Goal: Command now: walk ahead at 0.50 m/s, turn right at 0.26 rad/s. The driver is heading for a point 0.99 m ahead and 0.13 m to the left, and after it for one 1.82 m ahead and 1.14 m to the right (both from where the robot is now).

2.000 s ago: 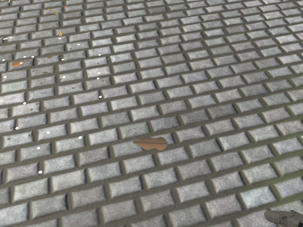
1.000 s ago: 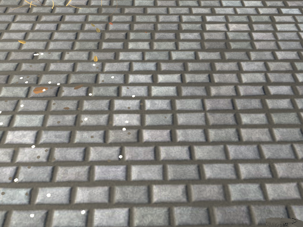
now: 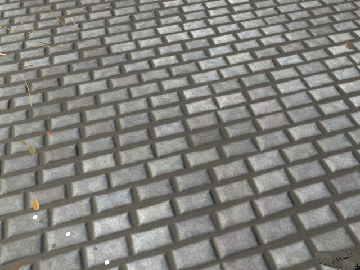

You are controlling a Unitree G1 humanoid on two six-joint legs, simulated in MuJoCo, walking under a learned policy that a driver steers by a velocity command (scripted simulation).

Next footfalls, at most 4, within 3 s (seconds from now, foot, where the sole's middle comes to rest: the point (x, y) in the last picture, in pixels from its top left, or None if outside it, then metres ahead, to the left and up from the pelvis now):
0.52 right None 0.43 -0.14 -0.77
1.04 left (168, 216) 0.69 0.14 -0.77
1.56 right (193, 146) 1.04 0.06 -0.77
2.08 left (146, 108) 1.28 0.31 -0.77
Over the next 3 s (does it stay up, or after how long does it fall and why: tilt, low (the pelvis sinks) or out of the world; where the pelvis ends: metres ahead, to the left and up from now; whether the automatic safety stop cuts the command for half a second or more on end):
stays up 1.61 0.09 0.01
